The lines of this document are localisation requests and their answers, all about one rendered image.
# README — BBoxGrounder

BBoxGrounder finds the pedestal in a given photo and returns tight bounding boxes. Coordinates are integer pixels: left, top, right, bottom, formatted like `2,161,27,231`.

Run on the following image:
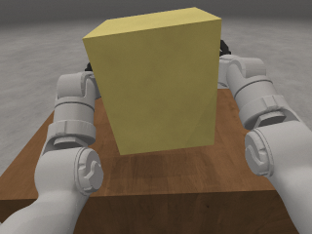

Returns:
0,89,299,234

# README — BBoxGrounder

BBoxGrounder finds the robot left upper arm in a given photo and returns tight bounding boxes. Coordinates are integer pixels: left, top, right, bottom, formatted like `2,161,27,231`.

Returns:
0,146,104,234

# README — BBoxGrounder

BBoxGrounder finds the robot right upper arm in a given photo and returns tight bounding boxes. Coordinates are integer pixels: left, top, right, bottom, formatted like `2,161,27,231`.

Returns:
245,120,312,234

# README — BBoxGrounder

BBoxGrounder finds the carton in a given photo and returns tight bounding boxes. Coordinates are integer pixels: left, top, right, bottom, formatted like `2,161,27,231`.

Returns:
82,7,222,155

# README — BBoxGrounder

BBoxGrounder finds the right robot forearm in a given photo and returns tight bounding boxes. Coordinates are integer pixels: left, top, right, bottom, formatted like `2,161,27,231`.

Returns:
217,54,312,134

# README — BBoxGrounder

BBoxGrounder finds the left robot forearm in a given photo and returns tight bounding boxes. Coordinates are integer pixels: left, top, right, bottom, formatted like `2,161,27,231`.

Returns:
34,71,101,190

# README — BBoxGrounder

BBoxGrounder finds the right robot hand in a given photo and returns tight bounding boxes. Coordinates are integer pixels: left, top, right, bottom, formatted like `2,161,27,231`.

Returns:
219,39,231,57

